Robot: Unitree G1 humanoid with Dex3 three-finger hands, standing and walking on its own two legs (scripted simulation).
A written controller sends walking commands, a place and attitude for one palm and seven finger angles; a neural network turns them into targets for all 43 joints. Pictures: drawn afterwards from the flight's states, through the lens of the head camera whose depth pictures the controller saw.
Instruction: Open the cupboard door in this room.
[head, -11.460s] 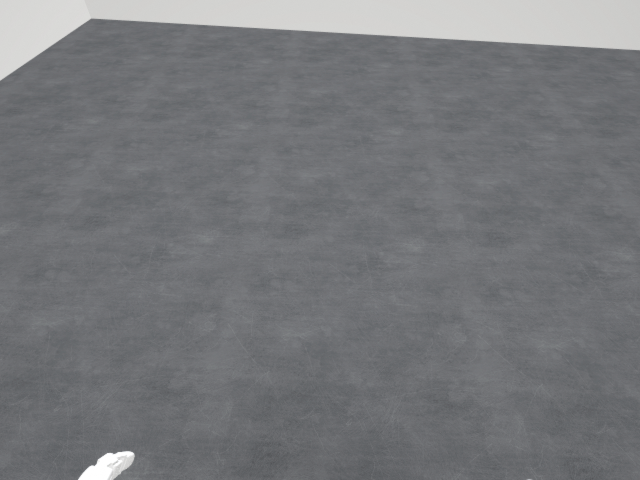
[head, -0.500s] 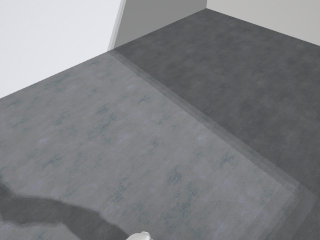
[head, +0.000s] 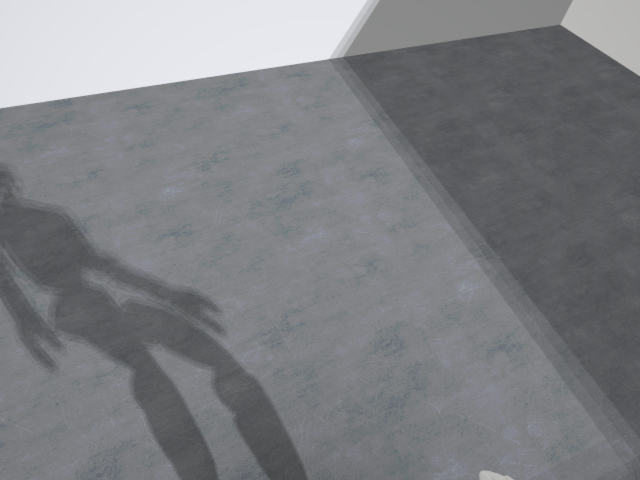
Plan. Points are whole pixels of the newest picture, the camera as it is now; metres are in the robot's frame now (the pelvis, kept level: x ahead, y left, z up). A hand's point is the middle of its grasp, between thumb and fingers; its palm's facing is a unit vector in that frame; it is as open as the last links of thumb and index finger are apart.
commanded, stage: turn or walk to find it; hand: left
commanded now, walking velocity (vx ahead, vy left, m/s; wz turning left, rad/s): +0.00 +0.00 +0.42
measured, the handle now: out of the picture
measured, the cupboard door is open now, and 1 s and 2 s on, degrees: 0 0 0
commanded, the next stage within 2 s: none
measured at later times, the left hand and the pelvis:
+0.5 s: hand out of the picture +0.06 +0.18 -0.14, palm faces +0.16 -0.94 -0.30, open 7.4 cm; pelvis -0.02 -0.04 +0.00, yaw +11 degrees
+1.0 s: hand out of the picture -0.13 +0.14 -0.16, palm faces +0.46 -0.85 -0.25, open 7.4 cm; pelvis -0.06 -0.05 +0.01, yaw +25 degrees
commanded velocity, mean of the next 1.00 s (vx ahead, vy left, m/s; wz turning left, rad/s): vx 0.00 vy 0.00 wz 0.42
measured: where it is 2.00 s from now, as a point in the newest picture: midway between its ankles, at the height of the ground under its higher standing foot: outside the picture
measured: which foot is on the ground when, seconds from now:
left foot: down 0.00-0.46, up 0.48-1.00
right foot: up 0.00-0.44, down 0.46-1.00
